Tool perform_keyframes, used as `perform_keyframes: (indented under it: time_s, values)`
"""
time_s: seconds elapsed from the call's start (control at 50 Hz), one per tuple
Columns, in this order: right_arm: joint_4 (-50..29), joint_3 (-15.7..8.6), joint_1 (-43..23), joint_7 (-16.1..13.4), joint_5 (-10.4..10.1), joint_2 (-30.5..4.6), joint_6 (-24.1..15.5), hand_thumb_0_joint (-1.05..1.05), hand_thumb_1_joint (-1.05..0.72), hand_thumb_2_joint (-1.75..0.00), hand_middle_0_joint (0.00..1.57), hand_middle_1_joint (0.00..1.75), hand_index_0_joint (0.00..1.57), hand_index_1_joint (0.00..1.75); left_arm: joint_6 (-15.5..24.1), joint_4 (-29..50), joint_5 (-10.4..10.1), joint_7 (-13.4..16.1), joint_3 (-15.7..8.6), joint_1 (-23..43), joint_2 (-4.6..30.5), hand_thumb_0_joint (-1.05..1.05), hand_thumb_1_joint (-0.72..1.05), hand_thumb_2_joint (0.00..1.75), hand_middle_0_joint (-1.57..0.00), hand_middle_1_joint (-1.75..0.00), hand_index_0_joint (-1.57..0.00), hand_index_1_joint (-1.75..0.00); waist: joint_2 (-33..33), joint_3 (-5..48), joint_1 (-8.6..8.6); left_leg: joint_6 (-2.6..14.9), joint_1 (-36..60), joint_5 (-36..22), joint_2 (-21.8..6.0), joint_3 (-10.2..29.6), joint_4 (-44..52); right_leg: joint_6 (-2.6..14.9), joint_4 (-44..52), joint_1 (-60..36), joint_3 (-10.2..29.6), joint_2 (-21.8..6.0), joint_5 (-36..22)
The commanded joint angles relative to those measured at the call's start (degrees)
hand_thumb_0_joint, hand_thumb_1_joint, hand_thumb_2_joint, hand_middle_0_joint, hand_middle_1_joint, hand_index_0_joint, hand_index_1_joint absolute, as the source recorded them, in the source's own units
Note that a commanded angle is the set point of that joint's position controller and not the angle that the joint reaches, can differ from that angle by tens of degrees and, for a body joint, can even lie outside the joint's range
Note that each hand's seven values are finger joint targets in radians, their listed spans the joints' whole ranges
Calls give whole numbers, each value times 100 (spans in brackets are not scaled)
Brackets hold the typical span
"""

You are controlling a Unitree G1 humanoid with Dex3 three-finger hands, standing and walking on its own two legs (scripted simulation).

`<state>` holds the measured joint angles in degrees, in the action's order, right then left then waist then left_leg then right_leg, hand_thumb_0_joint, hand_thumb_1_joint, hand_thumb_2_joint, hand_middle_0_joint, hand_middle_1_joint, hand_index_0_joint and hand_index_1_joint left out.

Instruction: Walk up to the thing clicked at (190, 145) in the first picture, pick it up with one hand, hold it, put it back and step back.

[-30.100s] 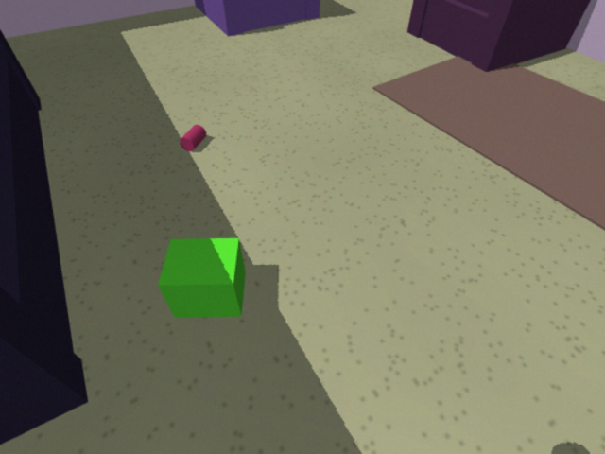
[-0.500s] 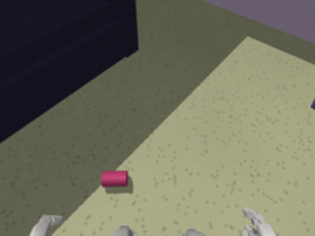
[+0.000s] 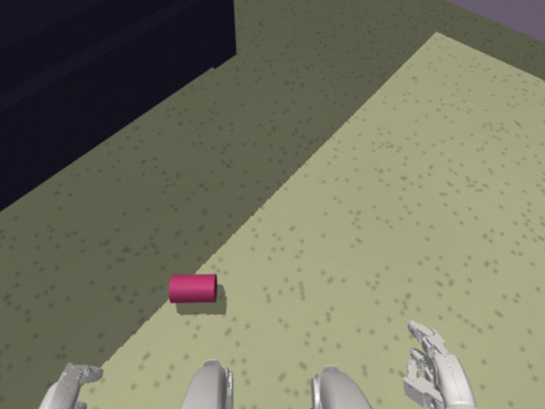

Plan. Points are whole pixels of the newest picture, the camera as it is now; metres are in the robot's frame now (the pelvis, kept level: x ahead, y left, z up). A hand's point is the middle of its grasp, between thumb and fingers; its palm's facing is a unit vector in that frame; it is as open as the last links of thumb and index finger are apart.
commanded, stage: rise first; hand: left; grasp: from above
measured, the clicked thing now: (194, 288) +0.47 +0.23 -0.62
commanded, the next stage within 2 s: none
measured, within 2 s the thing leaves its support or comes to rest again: neither
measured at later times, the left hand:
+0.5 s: hand (133, 345) +0.27 +0.29 -0.33, palm faces -0.47 -0.38 -0.79, open 14.2 cm
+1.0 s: hand (152, 313) +0.36 +0.29 -0.43, palm faces -0.48 -0.06 -0.87, open 14.2 cm
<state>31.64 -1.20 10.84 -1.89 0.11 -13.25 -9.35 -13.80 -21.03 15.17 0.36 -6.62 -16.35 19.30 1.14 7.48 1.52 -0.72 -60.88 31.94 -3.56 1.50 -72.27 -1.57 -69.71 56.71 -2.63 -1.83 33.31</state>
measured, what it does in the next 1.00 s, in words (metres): lowers itself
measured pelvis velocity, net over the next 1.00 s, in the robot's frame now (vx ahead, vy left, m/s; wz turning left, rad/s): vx -0.09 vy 0.00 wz -0.10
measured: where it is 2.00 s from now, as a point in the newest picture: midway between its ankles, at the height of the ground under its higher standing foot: outside the picture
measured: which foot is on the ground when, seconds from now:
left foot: down 0.00-1.00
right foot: down 0.00-1.00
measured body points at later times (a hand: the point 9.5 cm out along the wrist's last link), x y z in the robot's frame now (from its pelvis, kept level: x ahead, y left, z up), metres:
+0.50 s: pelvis -0.06 -0.01 -0.19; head +0.14 +0.01 +0.21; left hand +0.29 +0.31 -0.28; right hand +0.10 -0.28 -0.32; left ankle +0.02 +0.12 -0.63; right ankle +0.00 -0.14 -0.63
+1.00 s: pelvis -0.09 +0.00 -0.29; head +0.14 +0.04 +0.10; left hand +0.38 +0.29 -0.38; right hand -0.04 -0.29 -0.41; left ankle +0.02 +0.12 -0.63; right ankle +0.00 -0.14 -0.63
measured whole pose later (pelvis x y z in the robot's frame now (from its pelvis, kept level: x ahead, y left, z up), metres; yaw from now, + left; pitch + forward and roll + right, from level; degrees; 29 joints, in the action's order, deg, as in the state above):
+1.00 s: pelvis -0.09 +0.00 -0.29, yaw -6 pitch +33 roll -7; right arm 42.8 -1.2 8.6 5.6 5.3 -16.1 -0.1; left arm 17.0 -69.4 67.3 12.2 -7.8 44.8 42.6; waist -0.1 4.2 7.6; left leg -0.4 -126.9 36.0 -3.1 7.4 -129.6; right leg -2.0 -126.9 120.9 -3.0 -0.4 38.9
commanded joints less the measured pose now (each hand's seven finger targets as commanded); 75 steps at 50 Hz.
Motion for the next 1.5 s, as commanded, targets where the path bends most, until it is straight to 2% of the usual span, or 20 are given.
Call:
perform_keyframes:
  time_s: [0.0,0.06,0.16,0.22,0.28,0.32,0.4,0.52,0.58,0.62,0.68,0.78,0.8,0.82,0.88,0.9,1.12,1.28,1.3,1.48]
  values:
    - [-726,-375,-69,-71,-21,-854,-382,0,-89,-90,20,30,20,30,423,475,324,144,-379,603,1089,0,-60,100,-7,-103,-5,-105,310,1392,162,126,776,-1325,211,6,481,256,371,90,32,239,-1296]
    - [-493,-442,-55,-2,-23,-955,-475,0,-88,-90,20,30,20,30,781,30,652,173,-384,1086,1214,0,-60,101,-6,-103,-5,-105,402,1440,132,103,296,-814,217,76,174,286,-114,762,80,214,-860]
    - [-283,-492,-188,121,-29,-1054,-561,0,-91,-90,20,30,20,30,1415,-751,1400,295,-325,1899,1443,0,-57,99,-10,-103,-8,-104,317,2140,106,123,-433,-946,250,57,-760,300,-1023,1526,108,205,-976]
    - [-127,-552,-204,196,-28,-1182,-540,0,-90,-90,20,30,20,30,1713,-1002,1817,431,-599,2372,1926,0,-56,100,-10,-103,-9,-104,492,2674,-74,107,-655,-1224,242,82,-1230,324,-1576,2039,93,217,-1102]
    - [-13,-623,-167,262,-9,-1221,-455,0,-91,-90,20,30,20,30,1927,-1240,2201,532,-539,2917,2007,0,-58,102,-10,-103,-9,-105,466,3007,-34,116,-1041,-1149,238,69,-1678,323,-1933,2478,65,228,-1046]
    - [108,-634,-136,299,-1,-1262,-371,0,-91,-91,20,30,20,30,2026,-1481,2434,602,-729,3326,2383,0,-61,104,-9,-105,-7,-107,504,3174,-133,118,-1346,-1067,234,40,-1960,323,-2166,2669,56,225,-967]
    - [322,-651,50,379,66,-1280,-213,0,-92,-91,20,30,20,30,2235,-1841,2917,666,-590,4368,2585,0,-61,104,-8,-108,-7,-109,389,3626,13,182,-1852,-1138,228,-4,-2664,289,-2607,2960,7,235,-1061]
    - [496,-676,271,462,153,-1351,14,0,-86,-89,20,30,20,30,2584,-2293,3557,736,-588,5804,3192,0,-56,105,-6,-106,-5,-107,387,3949,54,207,-2484,-461,214,-49,-3257,285,-2999,3415,-81,263,-502]
    - [555,-643,327,493,179,-1382,146,0,-86,-89,20,30,20,30,2655,-2735,3800,791,-528,6039,3263,0,-55,105,-4,-107,-4,-107,443,3647,141,202,-2863,41,219,35,-3303,308,-3232,3827,-209,287,-26]
    - [592,-631,427,500,201,-1425,254,0,-86,-89,20,30,20,30,2713,-2842,4006,873,-697,6262,3571,0,-55,105,-4,-106,-4,-106,579,3876,112,195,-2727,-69,213,91,-3421,324,-3430,3958,-272,293,-105]
    - [609,-582,421,534,254,-1402,422,0,-87,-90,20,30,20,30,2801,-3001,4195,955,-544,6679,3557,0,-55,104,-4,-106,-4,-106,713,3670,243,203,-2934,71,214,116,-3614,333,-3635,4301,-313,296,-7]
    - [691,-505,466,568,362,-1465,645,0,-88,-90,20,30,20,30,2964,-3438,4615,1181,-649,7214,3991,0,-56,104,-5,-102,-4,-102,831,3430,325,218,-3339,399,241,143,-3869,348,-3875,4759,-369,298,304]
    - [695,-482,450,580,385,-1456,680,0,-88,-90,20,30,20,30,2976,-3675,4729,1216,-524,7240,3928,0,-55,104,-5,-103,-4,-103,857,3307,387,212,-3486,508,242,140,-3904,359,-3934,4851,-388,321,389]
    - [731,-479,476,595,401,-1467,703,0,-88,-90,20,30,20,30,2989,-3878,4753,1240,-468,7162,3779,0,-56,104,-5,-101,-4,-102,753,3164,455,217,-3510,494,243,175,-3961,355,-3981,4978,-419,312,360]
    - [788,-448,530,625,467,-1499,777,0,-89,-90,20,30,20,30,3082,-3793,4980,1360,-532,7556,4102,0,-55,103,-5,-101,-5,-101,1081,3480,401,202,-3388,172,252,140,-4149,368,-4167,5003,-412,301,55]
    - [804,-444,605,638,493,-1527,804,0,-89,-90,20,30,20,30,3076,-4118,5088,1379,-464,7495,4028,0,-56,103,-5,-100,-5,-100,978,3343,509,208,-3478,179,246,159,-4191,357,-4210,5085,-448,308,56]
    - [1007,-363,676,748,723,-1588,941,0,-91,-90,20,30,20,30,3242,-4519,5739,1835,-435,8206,4277,0,-54,100,-5,-101,-6,-100,1360,3435,657,166,-3481,-81,220,208,-4600,366,-4651,5464,-575,340,-190]
    - [1024,-275,642,783,820,-1563,954,0,-91,-90,20,30,20,30,3229,-4765,5823,1988,-306,8538,4236,0,-54,99,-5,-103,-6,-102,1268,3332,845,211,-3802,-106,225,170,-4880,327,-4727,5477,-593,373,-280]
    - [1055,-260,633,783,815,-1578,943,0,-91,-91,20,30,20,30,3200,-4853,5820,2012,-370,8459,4320,0,-54,99,-6,-103,-7,-102,1301,3327,770,209,-3743,-168,223,162,-4885,329,-4746,5472,-584,368,-331]
    - [1047,-155,699,820,889,-1573,948,0,-91,-90,20,30,20,30,3157,-4940,5817,2058,-396,8576,4391,0,-54,99,-6,-104,-7,-103,1343,3390,864,212,-3888,-323,213,195,-5054,311,-4895,5385,-632,397,-504]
